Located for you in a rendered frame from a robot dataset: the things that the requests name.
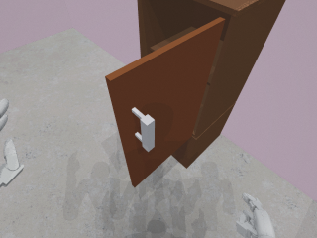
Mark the right robot hand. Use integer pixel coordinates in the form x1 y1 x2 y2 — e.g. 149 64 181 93
236 193 276 238

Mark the cupboard door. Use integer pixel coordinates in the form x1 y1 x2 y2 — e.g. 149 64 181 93
105 17 226 187

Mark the handle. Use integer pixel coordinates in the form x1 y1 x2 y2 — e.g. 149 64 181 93
131 107 155 151

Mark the left robot hand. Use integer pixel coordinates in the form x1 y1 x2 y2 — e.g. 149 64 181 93
0 98 24 187

